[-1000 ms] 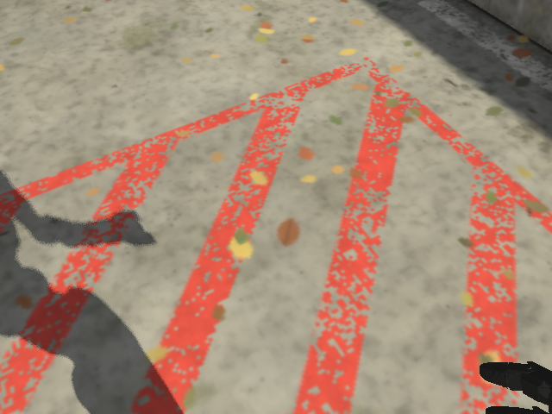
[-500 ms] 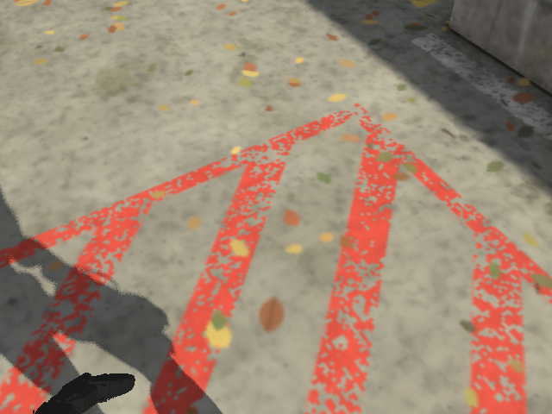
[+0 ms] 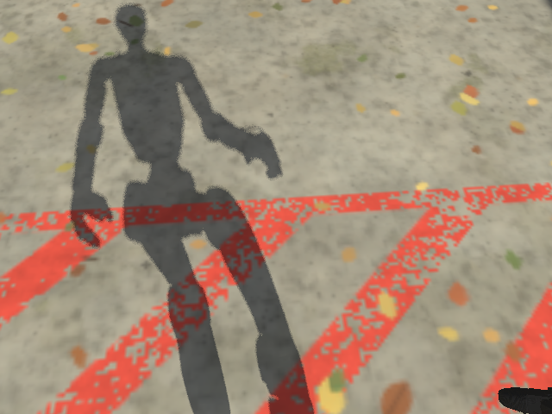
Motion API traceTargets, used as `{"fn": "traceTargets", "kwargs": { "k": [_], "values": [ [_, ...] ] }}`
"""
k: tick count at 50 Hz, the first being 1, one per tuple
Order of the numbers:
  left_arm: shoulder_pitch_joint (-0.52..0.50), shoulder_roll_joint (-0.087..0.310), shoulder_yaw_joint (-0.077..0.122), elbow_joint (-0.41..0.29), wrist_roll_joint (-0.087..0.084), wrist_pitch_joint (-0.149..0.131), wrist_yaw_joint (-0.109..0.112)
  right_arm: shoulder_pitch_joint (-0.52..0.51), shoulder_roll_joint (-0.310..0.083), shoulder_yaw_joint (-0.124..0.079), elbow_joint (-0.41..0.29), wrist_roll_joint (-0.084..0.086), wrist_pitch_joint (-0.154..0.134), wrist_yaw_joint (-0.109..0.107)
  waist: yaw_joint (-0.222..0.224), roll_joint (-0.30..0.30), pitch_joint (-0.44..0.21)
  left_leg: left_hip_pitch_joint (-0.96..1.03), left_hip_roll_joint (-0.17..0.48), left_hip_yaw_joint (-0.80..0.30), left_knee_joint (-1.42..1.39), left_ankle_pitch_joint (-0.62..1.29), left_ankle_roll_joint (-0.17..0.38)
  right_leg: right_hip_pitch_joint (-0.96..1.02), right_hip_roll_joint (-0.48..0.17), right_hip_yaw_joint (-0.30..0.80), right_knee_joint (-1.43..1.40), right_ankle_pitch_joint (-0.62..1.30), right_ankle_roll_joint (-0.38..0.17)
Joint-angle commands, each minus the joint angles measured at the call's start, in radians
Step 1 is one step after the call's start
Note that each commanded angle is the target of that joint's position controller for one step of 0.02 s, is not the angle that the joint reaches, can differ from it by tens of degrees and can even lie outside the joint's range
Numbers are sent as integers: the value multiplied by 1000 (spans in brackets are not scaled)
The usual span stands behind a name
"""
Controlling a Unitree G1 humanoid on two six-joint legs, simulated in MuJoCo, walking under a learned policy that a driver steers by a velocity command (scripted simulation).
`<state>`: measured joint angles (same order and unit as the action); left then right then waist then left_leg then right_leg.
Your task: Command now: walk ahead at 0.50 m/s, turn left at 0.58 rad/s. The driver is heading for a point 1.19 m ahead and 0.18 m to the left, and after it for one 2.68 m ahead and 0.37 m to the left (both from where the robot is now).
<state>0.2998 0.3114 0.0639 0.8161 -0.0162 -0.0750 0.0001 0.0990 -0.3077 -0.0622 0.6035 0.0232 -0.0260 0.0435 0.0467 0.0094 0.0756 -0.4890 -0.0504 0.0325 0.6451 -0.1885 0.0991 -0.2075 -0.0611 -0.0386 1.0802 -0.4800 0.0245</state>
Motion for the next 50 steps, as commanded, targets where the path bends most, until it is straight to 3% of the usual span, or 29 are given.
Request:
{"fn": "traceTargets", "kwargs": {
  "k": [1,2,3,5,9,12,14,17,19,20,21,22,23,24,25,26,27,29,32,37,41,43,44,45,46,47,48,49,50],
  "values": [
    [-98,133,15,-148,-11,-67,-4,211,-163,-51,-15,-8,-27,-7,-111,2,-193,606,302,-568,-360,-64,214,-583,-26,125,188,86,-30],
    [-90,138,20,-138,15,-62,3,153,-132,-42,-24,-12,-30,-11,-73,4,-157,492,267,-485,-366,51,197,-514,-55,128,101,129,-22],
    [-69,139,23,-133,22,-51,2,121,-124,-37,-38,-24,-30,-16,-42,34,-139,408,243,-447,-386,127,194,-450,-67,133,70,157,-14],
    [-55,118,21,-128,32,-31,3,110,-125,-38,-33,-22,-35,-24,-23,36,-127,320,225,-399,-414,227,207,-406,-61,115,5,184,15],
    [-183,67,1,-162,36,-22,3,160,-151,-47,1,-11,-34,-47,-59,35,-78,240,163,-301,-423,229,171,-400,-24,100,-254,411,54],
    [-295,47,-10,-187,25,-31,-10,206,-160,-50,25,-4,-25,-56,-105,56,-62,210,135,-291,-408,128,128,-314,28,91,-456,567,53],
    [-338,62,-7,-202,13,-38,-19,243,-164,-53,45,2,-21,-58,-119,65,-58,236,155,-337,-383,84,120,-286,44,107,-516,582,45],
    [-331,101,9,-206,8,-49,-28,259,-152,-52,58,4,-13,-62,-102,92,-64,325,188,-427,-296,57,100,-254,51,136,-581,488,15],
    [-245,119,24,-186,7,-56,-25,242,-140,-51,56,1,-6,-62,-51,121,-84,335,178,-456,-221,89,75,-137,57,114,-621,419,-22],
    [-153,146,39,-168,16,-61,-18,243,-102,-37,51,-3,-7,-59,-5,107,-148,304,128,-423,-106,117,44,23,26,124,-641,412,-57],
    [-9,198,53,-157,31,-62,-9,257,-40,-14,34,-19,-10,-56,48,-7,-288,188,61,-335,172,-27,4,275,-143,284,-626,355,-118],
    [72,270,72,-117,35,-45,-14,393,5,2,6,15,-18,-56,-11,-341,-402,-168,-65,-206,491,-418,-63,571,-355,751,-722,103,-282],
    [51,176,53,-130,13,-41,-20,367,-104,-17,29,23,-17,-62,15,-231,-328,-289,20,-229,616,-382,-77,523,-356,827,-786,-143,-260],
    [9,121,38,-139,12,-36,-16,255,-159,-34,18,14,-11,-62,40,-149,-204,-313,50,-208,642,-290,-82,405,-310,668,-800,-101,-214],
    [-45,102,27,-145,23,-30,-14,208,-151,-36,10,3,-5,-65,22,-87,-138,-278,84,-179,625,-221,-89,291,-268,537,-811,42,-191],
    [-74,79,20,-137,26,-26,-12,181,-137,-38,-1,-6,-4,-61,6,-88,-87,-259,110,-178,582,-173,-93,207,-234,447,-831,153,-191],
    [-86,68,15,-130,32,-29,-8,188,-116,-38,-3,0,-1,-53,-16,-118,-73,-211,136,-173,554,-142,-92,150,-205,368,-853,223,-180],
    [-75,60,15,-109,26,-37,-10,194,-68,-28,0,6,4,-48,-25,-126,-65,-177,139,-150,506,-123,-94,105,-176,281,-892,297,-195],
    [-49,97,26,-73,20,-45,-14,141,-33,-13,-17,-5,2,-46,-25,-89,-45,-213,141,-153,369,-57,-104,108,-192,215,-934,404,-235],
    [-21,136,31,-33,1,-29,-13,-5,-9,8,-40,-11,-26,-19,14,-70,-23,-144,137,-70,65,166,-101,122,-156,73,-945,520,-215],
    [59,166,35,17,-13,-8,-12,-109,-23,9,-76,-1,-36,-3,36,-80,1,-112,114,-38,-55,142,-75,206,-200,67,-921,564,-201],
    [61,181,39,32,-20,5,-8,-101,-46,0,-81,-4,-37,0,8,-97,-12,-59,91,-21,-99,78,-44,256,-219,58,-866,697,-184],
    [50,191,40,36,-22,11,-5,-43,-68,-12,-66,-9,-37,-1,-37,-105,-53,45,64,2,-129,71,-24,260,-208,35,-788,853,-168],
    [42,183,35,39,-23,16,-1,87,-103,-34,-24,-14,-35,-6,-110,-94,-134,241,34,27,-167,108,5,222,-172,-9,-635,976,-143],
    [43,150,19,29,-8,13,3,247,-156,-59,21,-16,-30,-19,-181,-68,-240,508,87,-35,-138,127,38,74,-127,-42,-420,867,-105],
    [109,43,-18,-16,18,-2,-3,354,-264,-78,35,-35,-23,-32,-165,161,-388,882,358,-473,-158,21,175,-317,11,-66,-22,382,-36],
    [109,59,-19,-1,11,-23,-8,361,-221,-64,36,-19,-23,-30,-164,217,-484,909,449,-774,-309,-78,245,-458,78,90,160,-99,-28],
    [38,138,5,-24,-21,-33,-16,298,-166,-43,38,-16,-29,-25,-159,155,-329,795,414,-646,-331,-125,201,-555,15,123,219,-59,-40],
    [-26,135,4,-40,-29,-38,-17,240,-133,-32,36,-14,-33,-23,-135,119,-216,655,364,-499,-349,-81,169,-562,-29,97,183,28,-50]
  ]
}}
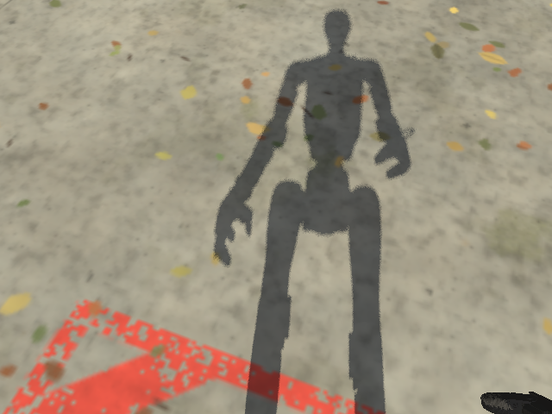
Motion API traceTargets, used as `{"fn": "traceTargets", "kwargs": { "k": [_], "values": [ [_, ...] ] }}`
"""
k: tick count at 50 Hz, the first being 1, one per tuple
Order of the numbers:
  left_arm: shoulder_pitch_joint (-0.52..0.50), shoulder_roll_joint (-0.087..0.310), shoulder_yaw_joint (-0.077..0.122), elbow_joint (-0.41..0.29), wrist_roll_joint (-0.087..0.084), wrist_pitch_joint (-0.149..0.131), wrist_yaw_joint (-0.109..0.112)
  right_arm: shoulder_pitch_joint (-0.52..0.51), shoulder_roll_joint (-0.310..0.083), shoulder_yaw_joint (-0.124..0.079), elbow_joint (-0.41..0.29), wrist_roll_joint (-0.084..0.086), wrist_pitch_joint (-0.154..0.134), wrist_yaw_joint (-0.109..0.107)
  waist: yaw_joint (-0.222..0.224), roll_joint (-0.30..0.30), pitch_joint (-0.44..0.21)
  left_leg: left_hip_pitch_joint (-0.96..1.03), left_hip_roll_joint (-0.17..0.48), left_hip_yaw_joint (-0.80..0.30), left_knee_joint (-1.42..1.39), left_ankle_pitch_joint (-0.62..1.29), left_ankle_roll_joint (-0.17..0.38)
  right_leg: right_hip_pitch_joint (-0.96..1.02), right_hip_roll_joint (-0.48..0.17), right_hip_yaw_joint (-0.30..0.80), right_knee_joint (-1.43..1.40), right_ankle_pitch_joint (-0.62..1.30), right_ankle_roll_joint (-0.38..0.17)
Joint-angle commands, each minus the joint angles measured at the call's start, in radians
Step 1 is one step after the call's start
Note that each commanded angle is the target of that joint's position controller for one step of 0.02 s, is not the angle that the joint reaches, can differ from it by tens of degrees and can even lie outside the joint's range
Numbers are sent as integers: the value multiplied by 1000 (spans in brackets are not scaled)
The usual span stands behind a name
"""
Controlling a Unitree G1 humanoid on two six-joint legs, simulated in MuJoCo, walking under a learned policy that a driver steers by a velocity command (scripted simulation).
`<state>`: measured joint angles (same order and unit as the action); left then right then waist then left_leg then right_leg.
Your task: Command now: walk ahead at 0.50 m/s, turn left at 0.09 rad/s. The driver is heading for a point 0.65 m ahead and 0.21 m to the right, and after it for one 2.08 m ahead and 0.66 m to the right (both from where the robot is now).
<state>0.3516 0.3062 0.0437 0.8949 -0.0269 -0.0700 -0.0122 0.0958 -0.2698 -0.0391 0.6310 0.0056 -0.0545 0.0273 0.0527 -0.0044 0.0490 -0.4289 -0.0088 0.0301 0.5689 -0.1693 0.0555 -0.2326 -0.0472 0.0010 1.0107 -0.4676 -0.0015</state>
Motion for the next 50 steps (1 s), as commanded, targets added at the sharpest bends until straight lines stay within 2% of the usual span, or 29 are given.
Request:
{"fn": "traceTargets", "kwargs": {
  "k": [1,2,3,5,9,13,16,19,20,21,22,23,24,25,26,27,29,31,33,35,38,41,44,45,46,47,48,49,50],
  "values": [
    [-100,126,24,-118,-3,-42,0,187,-144,-47,12,-1,-9,-2,-108,85,-118,466,277,-404,-306,-30,193,-505,-73,46,189,89,-20],
    [-87,120,29,-110,10,-32,2,149,-116,-39,9,-8,-17,1,-73,99,-89,375,245,-342,-339,46,179,-443,-100,56,137,147,-14],
    [-61,101,26,-99,12,-21,0,127,-110,-39,11,-11,-22,2,-48,108,-83,316,230,-308,-372,81,181,-391,-107,57,119,184,-5],
    [-53,70,20,-94,16,-2,2,126,-121,-44,29,-7,-38,0,-28,92,-70,263,225,-251,-414,164,199,-372,-107,50,75,231,15],
    [-189,51,13,-134,27,0,3,171,-145,-50,76,-5,-42,-15,-56,60,-15,269,198,-155,-446,214,182,-434,-99,47,-162,441,38],
    [-330,30,-1,-169,18,-15,-17,243,-179,-56,122,4,-34,-26,-110,55,18,289,191,-105,-455,162,154,-374,-52,13,-386,599,27],
    [-396,44,-1,-198,13,-20,-32,290,-187,-60,163,12,-22,-29,-124,53,36,397,237,-116,-416,175,146,-402,-39,26,-462,565,1],
    [-385,68,5,-206,16,-25,-44,295,-199,-66,187,15,-4,-37,-98,67,16,497,272,-127,-340,298,120,-371,-20,18,-504,450,-39],
    [-342,85,13,-197,16,-26,-43,285,-206,-68,189,14,1,-39,-72,81,-13,512,265,-120,-284,432,108,-299,4,-6,-511,409,-56],
    [-239,111,30,-167,19,-27,-38,267,-205,-66,189,13,9,-41,-12,81,-79,501,230,-89,-156,593,87,-149,39,-41,-533,407,-80],
    [-79,162,54,-122,22,-25,-28,275,-176,-52,183,3,13,-45,53,58,-197,403,175,-48,52,573,55,104,12,-17,-505,439,-116],
    [49,265,78,-105,38,-21,-21,385,-82,-20,155,-10,-2,-37,39,-127,-373,31,59,-3,439,230,-14,528,-244,356,-479,381,-260],
    [95,222,70,-84,16,-14,-24,395,-50,-8,174,-2,-21,-33,52,-267,-461,-195,-64,-91,663,-391,-45,654,-343,719,-663,175,-341],
    [42,164,48,-93,8,-15,-23,303,-157,-35,153,26,-39,-26,66,-177,-329,-306,0,-163,746,-382,-25,565,-316,655,-712,45,-289],
    [-32,137,39,-109,15,-14,-19,215,-168,-37,124,41,-48,-24,47,-124,-207,-332,53,-129,724,-298,-11,425,-283,525,-732,64,-253],
    [-93,113,31,-115,25,-15,-19,169,-159,-36,115,28,-48,-28,19,-63,-115,-309,94,-105,661,-220,-12,276,-247,424,-766,156,-240],
    [-147,79,20,-123,39,-23,-22,188,-134,-40,121,2,-36,-32,-42,-85,-75,-192,136,-111,563,-135,-22,115,-185,334,-812,309,-231],
    [-142,91,25,-117,28,-29,-20,207,-100,-35,127,-7,-24,-35,-66,-77,-68,-157,136,-98,494,-112,-46,59,-168,283,-850,394,-253],
    [-120,119,36,-105,22,-30,-9,139,-91,-30,101,-14,-20,-39,-59,-59,-37,-191,135,-93,374,-34,-76,41,-160,245,-877,444,-264],
    [-93,133,43,-95,17,-25,4,59,-80,-25,82,-14,-26,-37,-38,-50,-20,-186,118,-90,221,93,-92,36,-130,201,-881,447,-241],
    [-38,151,50,-77,7,-14,17,-53,-65,-17,61,-5,-39,-25,0,-55,-10,-112,72,-75,37,236,-108,20,-102,168,-863,433,-210],
    [18,153,53,-59,-2,0,23,-133,-79,-19,39,6,-50,-12,22,-64,-3,-82,51,-91,-47,254,-105,65,-127,215,-814,390,-202],
    [13,162,62,-61,1,15,32,-114,-126,-34,41,5,-62,-7,-11,-90,-9,-16,43,-109,-109,173,-78,123,-149,280,-717,418,-169],
    [2,158,64,-66,3,24,35,-60,-142,-42,57,-2,-66,-10,-42,-99,-34,59,33,-92,-140,160,-60,127,-127,278,-642,502,-146],
    [-2,131,56,-77,7,29,36,34,-173,-58,81,-15,-70,-17,-86,-87,-101,210,44,-83,-170,204,-30,103,-64,247,-510,577,-108],
    [-11,73,37,-113,24,29,36,163,-236,-73,90,-38,-72,-26,-136,8,-254,469,204,-206,-103,397,31,-29,13,196,-248,419,-62],
    [168,-22,11,-118,27,21,35,200,-287,-82,96,-39,-51,-27,-69,295,-403,798,464,-519,-73,595,186,-354,146,89,76,-196,7],
    [180,68,27,-115,4,20,37,208,-226,-70,92,-21,-35,-22,-87,287,-444,773,477,-637,-132,457,212,-439,88,147,222,-218,21],
    [80,137,49,-129,-7,30,42,159,-155,-51,78,-17,-29,-24,-104,181,-313,662,422,-490,-152,431,175,-484,49,137,264,-152,30]
  ]
}}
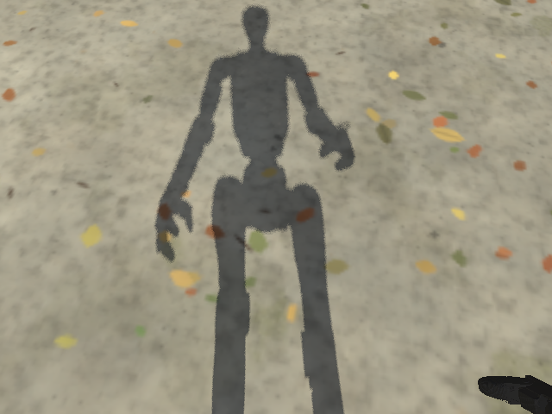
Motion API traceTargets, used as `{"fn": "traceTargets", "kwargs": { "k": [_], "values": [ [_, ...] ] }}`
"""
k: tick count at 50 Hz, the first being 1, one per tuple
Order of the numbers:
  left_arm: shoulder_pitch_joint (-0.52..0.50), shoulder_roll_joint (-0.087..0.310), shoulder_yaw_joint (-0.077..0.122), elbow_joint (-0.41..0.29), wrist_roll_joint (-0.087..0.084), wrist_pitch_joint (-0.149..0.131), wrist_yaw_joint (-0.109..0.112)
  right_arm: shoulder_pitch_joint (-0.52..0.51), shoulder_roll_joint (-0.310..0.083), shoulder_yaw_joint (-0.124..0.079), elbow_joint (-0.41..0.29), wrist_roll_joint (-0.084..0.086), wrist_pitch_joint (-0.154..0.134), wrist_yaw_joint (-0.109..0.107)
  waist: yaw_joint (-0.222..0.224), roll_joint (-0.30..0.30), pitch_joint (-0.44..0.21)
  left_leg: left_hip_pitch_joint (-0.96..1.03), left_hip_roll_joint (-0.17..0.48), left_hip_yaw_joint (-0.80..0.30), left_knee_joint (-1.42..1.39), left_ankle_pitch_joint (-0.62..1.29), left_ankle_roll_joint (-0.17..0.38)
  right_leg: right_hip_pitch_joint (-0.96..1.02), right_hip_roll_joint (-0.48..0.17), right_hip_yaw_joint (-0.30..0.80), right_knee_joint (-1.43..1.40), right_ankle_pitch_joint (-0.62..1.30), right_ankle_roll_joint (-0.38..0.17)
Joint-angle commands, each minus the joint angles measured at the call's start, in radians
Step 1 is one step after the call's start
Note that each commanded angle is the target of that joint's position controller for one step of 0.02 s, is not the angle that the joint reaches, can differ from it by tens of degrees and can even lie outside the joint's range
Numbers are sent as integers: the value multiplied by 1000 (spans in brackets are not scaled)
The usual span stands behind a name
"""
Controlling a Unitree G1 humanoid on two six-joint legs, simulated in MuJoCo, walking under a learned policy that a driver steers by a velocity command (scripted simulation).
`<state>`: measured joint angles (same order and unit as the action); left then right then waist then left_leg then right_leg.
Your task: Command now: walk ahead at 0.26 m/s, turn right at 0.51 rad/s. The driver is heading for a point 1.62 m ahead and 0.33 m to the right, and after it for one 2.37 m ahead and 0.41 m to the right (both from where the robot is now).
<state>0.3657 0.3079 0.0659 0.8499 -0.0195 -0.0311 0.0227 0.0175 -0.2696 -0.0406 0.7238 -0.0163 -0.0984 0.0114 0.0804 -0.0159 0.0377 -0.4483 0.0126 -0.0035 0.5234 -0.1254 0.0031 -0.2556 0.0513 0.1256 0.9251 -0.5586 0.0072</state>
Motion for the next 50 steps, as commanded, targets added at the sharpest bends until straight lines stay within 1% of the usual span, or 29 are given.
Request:
{"fn": "traceTargets", "kwargs": {
  "k": [1,2,4,7,11,15,17,18,19,20,21,22,23,24,25,26,28,32,35,37,39,40,41,42,43,44,47,49,50],
  "values": [
    [4,142,34,-98,-10,5,12,177,-129,-40,-16,4,20,-10,-117,131,-222,559,353,-333,-122,436,202,-451,-82,-20,335,-2,34],
    [-12,135,40,-103,-1,23,16,129,-108,-33,-13,1,25,-10,-92,119,-164,447,318,-252,-142,466,195,-418,-109,-30,306,41,44],
    [4,86,38,-116,-4,56,14,74,-113,-37,-1,-12,27,-11,-52,166,-112,277,272,-131,-216,435,200,-305,-127,-64,244,107,57],
    [-43,54,32,-163,1,74,11,51,-147,-52,17,-8,28,-22,-49,156,-105,255,291,-53,-269,430,230,-289,-137,-84,111,198,65],
    [-112,54,29,-204,6,77,-15,27,-174,-61,30,8,48,-35,-65,128,-124,265,292,46,-283,356,218,-194,-140,-116,-81,348,40],
    [-190,83,40,-254,7,95,-39,50,-213,-73,54,30,68,-24,-86,127,-93,322,320,67,-238,257,191,-162,-125,-151,-208,305,5],
    [-195,89,47,-266,8,102,-48,46,-226,-79,61,45,77,-21,-74,124,-84,348,327,76,-175,238,159,-124,-109,-173,-312,307,-23],
    [-177,94,52,-262,10,102,-47,48,-220,-78,67,52,82,-20,-59,113,-87,336,308,100,-113,220,126,-60,-88,-190,-400,371,-44],
    [-141,129,67,-253,15,100,-37,101,-193,-73,90,49,84,-16,-52,59,-107,294,260,138,-6,169,71,49,-75,-160,-483,502,-78],
    [-78,242,100,-254,16,95,-15,123,-145,-59,80,13,83,-11,-52,-158,-150,114,157,220,265,-47,-16,234,-237,73,-529,897,-153],
    [-86,311,103,-276,36,84,-12,97,-111,-42,29,-16,84,-15,-61,-328,-187,-171,2,157,521,-564,-88,334,-447,401,-538,1037,-372],
    [-76,238,85,-276,37,60,-23,31,-159,-57,33,-5,87,-17,-5,-153,-234,-196,10,-10,661,-566,-83,308,-421,362,-555,979,-392],
    [-110,220,76,-271,33,42,-24,22,-162,-60,27,21,90,-20,-30,-121,-196,-210,24,-35,678,-486,-65,267,-370,268,-561,922,-341],
    [-160,199,73,-272,19,35,-19,43,-155,-61,46,22,93,-30,-58,-73,-171,-212,42,-48,640,-408,-58,232,-317,212,-562,820,-283],
    [-203,175,63,-279,6,38,-13,42,-172,-67,48,12,96,-39,-72,-74,-149,-206,48,-56,596,-351,-60,194,-297,192,-569,776,-254],
    [-224,172,58,-287,11,42,-6,49,-171,-68,52,8,97,-41,-88,-96,-149,-151,35,-49,592,-309,-66,139,-275,173,-575,787,-249],
    [-232,172,57,-295,20,46,2,73,-154,-66,56,14,96,-40,-100,-106,-166,-107,10,-49,524,-263,-77,119,-252,162,-579,779,-250],
    [-229,170,55,-290,19,51,11,66,-124,-50,60,18,99,-34,-79,-117,-173,-22,3,-52,328,-222,-92,101,-243,168,-568,680,-245],
    [-227,166,49,-276,27,57,4,62,-132,-48,58,23,100,-25,-59,-141,-153,60,1,-41,241,-222,-84,50,-245,197,-565,604,-244],
    [-229,156,40,-264,26,60,-2,65,-136,-48,55,24,96,-17,-56,-141,-134,94,0,-34,168,-223,-70,46,-245,226,-550,573,-235],
    [-255,134,27,-257,18,63,-3,108,-120,-44,68,19,87,-7,-93,-126,-122,196,-8,-11,-25,-105,-41,18,-217,224,-510,548,-199],
    [-232,111,18,-243,17,61,-3,124,-122,-42,71,8,82,-3,-101,-99,-115,271,13,-30,-137,16,-18,-15,-185,212,-492,495,-155],
    [-197,77,6,-237,32,56,-2,143,-182,-50,65,-12,79,-6,-78,19,-127,341,150,-167,-183,135,28,-67,-111,148,-389,365,-90],
    [-147,56,3,-240,36,49,-5,89,-223,-51,62,-18,82,-12,-5,197,-98,302,268,-291,-191,241,144,-123,12,18,-319,156,-32],
    [-179,94,10,-240,43,46,0,47,-170,-37,55,-21,78,-13,-31,235,-96,200,318,-346,-226,140,224,-60,-20,-9,-280,89,1],
    [-205,122,21,-231,36,47,3,12,-142,-27,47,-18,72,-12,-39,207,-72,191,269,-307,-224,80,204,-30,-35,-13,-279,141,8],
    [-230,76,12,-214,43,61,4,32,-142,-21,72,7,63,-15,-53,188,-69,223,172,-199,-177,51,103,47,-61,-10,-444,370,12],
    [-227,90,10,-210,38,65,0,84,-139,-16,88,0,58,-9,-76,121,-84,204,118,-153,-152,-2,56,123,-84,6,-459,531,-9],
    [-216,113,18,-189,31,65,-2,107,-141,-16,90,3,58,-8,-98,55,-86,212,84,-112,-157,-47,38,98,-72,8,-439,492,-31]
  ]
}}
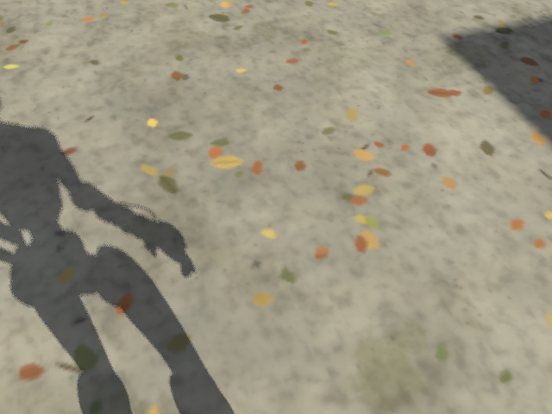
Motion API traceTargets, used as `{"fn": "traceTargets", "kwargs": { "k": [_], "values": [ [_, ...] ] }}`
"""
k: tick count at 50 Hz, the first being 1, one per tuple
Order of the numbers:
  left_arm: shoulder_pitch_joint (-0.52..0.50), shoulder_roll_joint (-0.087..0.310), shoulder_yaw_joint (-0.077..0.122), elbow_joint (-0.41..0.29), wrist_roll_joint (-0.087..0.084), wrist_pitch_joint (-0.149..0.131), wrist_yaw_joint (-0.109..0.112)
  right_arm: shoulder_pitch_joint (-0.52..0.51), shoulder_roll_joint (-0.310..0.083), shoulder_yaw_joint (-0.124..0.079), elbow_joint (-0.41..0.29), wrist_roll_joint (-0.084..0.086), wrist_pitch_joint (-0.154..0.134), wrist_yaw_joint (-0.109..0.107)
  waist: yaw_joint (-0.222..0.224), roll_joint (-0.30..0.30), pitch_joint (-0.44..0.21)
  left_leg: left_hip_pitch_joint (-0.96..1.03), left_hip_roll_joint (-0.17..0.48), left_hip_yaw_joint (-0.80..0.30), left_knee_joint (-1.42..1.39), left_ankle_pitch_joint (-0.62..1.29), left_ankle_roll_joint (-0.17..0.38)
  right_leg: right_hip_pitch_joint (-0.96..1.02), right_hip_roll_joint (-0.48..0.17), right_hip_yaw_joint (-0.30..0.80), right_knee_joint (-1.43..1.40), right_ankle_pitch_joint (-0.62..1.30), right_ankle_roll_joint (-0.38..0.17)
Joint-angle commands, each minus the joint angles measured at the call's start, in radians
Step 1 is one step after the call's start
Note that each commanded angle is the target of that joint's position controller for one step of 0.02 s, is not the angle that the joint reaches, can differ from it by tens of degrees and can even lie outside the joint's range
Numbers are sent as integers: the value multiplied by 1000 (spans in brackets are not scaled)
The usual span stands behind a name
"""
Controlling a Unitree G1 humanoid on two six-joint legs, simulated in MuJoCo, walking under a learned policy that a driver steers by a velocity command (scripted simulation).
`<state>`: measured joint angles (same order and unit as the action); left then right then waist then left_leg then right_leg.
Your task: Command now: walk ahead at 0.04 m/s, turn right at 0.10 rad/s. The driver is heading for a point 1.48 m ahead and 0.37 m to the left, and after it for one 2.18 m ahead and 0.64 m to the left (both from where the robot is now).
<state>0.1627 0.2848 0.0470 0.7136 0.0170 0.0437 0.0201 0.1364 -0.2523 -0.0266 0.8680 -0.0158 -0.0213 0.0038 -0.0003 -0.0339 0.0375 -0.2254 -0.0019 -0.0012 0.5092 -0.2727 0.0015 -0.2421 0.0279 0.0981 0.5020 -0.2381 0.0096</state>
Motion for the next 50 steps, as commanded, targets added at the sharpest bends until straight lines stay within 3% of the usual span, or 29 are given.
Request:
{"fn": "traceTargets", "kwargs": {
  "k": [1,2,3,4,6,8,10,11,12,13,14,15,17,19,22,26,29,30,31,32,33,34,35,36,37,39,42,45,50],
  "values": [
    [8,96,29,-42,-5,-12,-2,-21,-154,-25,-43,1,-16,-2,4,94,-98,6,86,-96,-139,-12,31,82,-36,25,-35,73,-37],
    [17,80,23,-26,-3,-13,-3,-31,-146,-23,-43,5,-11,-4,-1,96,-78,-4,75,-89,-146,-150,37,54,-21,10,-37,-54,-38],
    [16,91,27,-21,-6,-17,-2,-22,-163,-28,-41,14,-4,-8,-12,102,-39,-12,81,-110,-154,-285,60,-9,3,-14,-10,-190,-42],
    [17,91,29,-20,-10,-26,-1,-7,-180,-33,-40,19,1,-13,-17,113,0,-27,108,-154,-178,-396,87,-68,11,-33,16,-268,-47],
    [20,73,26,-21,-20,-55,-3,24,-205,-41,-35,30,-2,-20,-20,149,55,-23,207,-286,-249,-514,154,-145,11,-81,97,-239,-49],
    [32,62,26,-14,-30,-82,-8,31,-214,-48,-32,35,-8,-23,-11,180,79,-47,277,-370,-287,-518,198,-133,-18,-104,131,-176,-55],
    [123,63,31,26,-34,-101,-15,-40,-185,-41,-53,41,-10,-15,46,162,76,-157,216,-274,-233,-420,162,37,-24,-97,16,-154,-83],
    [193,94,42,56,-31,-109,-16,-88,-140,-28,-77,41,-14,-13,71,82,74,-210,129,-157,-112,-321,113,99,-63,2,-71,-206,-111],
    [274,150,59,81,-32,-118,-16,-116,-85,-14,-102,38,-31,-10,83,-110,60,-335,11,1,154,-187,45,208,-177,249,-204,-322,-175],
    [328,212,73,80,-27,-126,-28,-137,-110,-18,-132,39,-54,-9,108,-259,53,-492,-38,15,354,-236,25,311,-338,550,-311,-269,-278],
    [328,174,60,77,-19,-137,-30,-132,-154,-34,-130,46,-68,-5,95,-185,50,-596,-1,-54,519,-313,35,361,-381,596,-301,-180,-313],
    [310,150,53,70,-20,-145,-28,-101,-153,-36,-119,55,-79,5,69,-112,30,-643,35,-77,589,-254,57,406,-369,531,-277,-118,-296],
    [283,126,43,64,-24,-142,-24,-110,-135,-33,-106,48,-86,21,61,-42,23,-678,89,-63,566,-112,72,425,-328,379,-291,4,-247],
    [283,89,29,68,-22,-127,-20,-143,-111,-28,-113,40,-83,40,62,-59,26,-608,98,-25,456,-15,49,374,-272,242,-330,147,-215],
    [293,111,32,75,-28,-116,-7,-213,-60,-8,-138,30,-78,55,77,-54,38,-483,63,28,240,128,2,276,-218,102,-361,216,-201],
    [323,153,44,98,-31,-116,-3,-267,-85,-5,-167,41,-75,57,81,-87,69,-316,28,38,74,265,-1,178,-242,58,-396,187,-190],
    [300,160,50,112,-38,-113,-3,-227,-136,-22,-169,41,-76,54,30,-93,61,-257,23,22,27,245,44,245,-280,37,-342,347,-159],
    [287,167,52,112,-36,-108,-2,-172,-158,-34,-157,38,-75,49,-6,-96,20,-178,2,38,22,224,64,262,-269,12,-262,519,-142],
    [281,162,50,112,-32,-101,0,-48,-187,-54,-120,36,-72,41,-68,-88,-60,-18,-25,60,21,210,89,244,-236,-27,-111,674,-119],
    [282,147,42,104,-23,-96,4,118,-222,-74,-74,37,-67,30,-140,-68,-166,218,8,26,43,196,118,132,-194,-56,98,647,-88],
    [371,49,12,74,-10,-104,-1,256,-319,-95,-55,14,-61,20,-128,159,-329,579,273,-367,13,29,244,-201,-78,-94,499,258,-26],
    [413,-2,-4,88,-30,-125,-3,283,-292,-84,-39,21,-62,32,-108,328,-418,638,384,-777,-219,-246,315,-373,35,24,710,-342,-13],
    [302,106,25,73,-62,-138,-8,200,-222,-64,-45,31,-67,32,-105,240,-239,503,355,-711,-274,-338,266,-482,-29,47,804,-297,-29],
    [216,136,32,50,-69,-145,-8,121,-190,-56,-60,31,-70,31,-82,166,-120,352,328,-571,-284,-264,235,-500,-82,10,785,-199,-49],
    [178,130,33,48,-53,-147,-2,64,-167,-50,-69,21,-72,32,-51,99,-67,217,290,-460,-298,-139,221,-455,-125,-8,738,-114,-52],
    [204,98,36,61,-36,-131,-1,14,-128,-41,-73,-2,-81,35,10,129,-49,65,223,-322,-346,-6,210,-344,-175,0,666,-24,-51],
    [179,70,32,55,-27,-110,0,32,-136,-44,-53,11,-96,31,26,113,-19,2,206,-229,-406,87,237,-356,-190,-18,584,37,-27],
    [61,70,29,18,-16,-116,0,87,-165,-49,-31,16,-94,15,-2,72,17,42,199,-173,-424,189,238,-448,-193,-26,409,195,2],
    [-125,32,7,-27,-26,-139,-25,198,-192,-49,6,31,-78,0,-75,61,41,98,170,-79,-419,253,199,-389,-137,-86,112,394,3]
  ]
}}
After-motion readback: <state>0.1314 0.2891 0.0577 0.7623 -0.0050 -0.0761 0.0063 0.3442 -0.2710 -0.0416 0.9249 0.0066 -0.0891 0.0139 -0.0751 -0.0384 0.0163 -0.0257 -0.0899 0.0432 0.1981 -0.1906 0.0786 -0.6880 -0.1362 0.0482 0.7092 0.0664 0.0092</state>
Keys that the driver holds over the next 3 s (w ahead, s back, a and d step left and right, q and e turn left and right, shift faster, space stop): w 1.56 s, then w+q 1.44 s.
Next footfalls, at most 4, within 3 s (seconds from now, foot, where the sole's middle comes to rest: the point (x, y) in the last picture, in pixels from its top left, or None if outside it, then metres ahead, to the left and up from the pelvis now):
0.64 left None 0.38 0.13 -0.77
1.20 right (313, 334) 0.71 -0.09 -0.77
1.70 left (225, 244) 1.00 0.16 -0.77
2.22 right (273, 169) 1.31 0.02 -0.77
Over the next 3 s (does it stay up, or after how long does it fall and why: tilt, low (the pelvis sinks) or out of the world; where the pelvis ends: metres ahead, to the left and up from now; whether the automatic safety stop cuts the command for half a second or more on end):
stays up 1.45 0.31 0.01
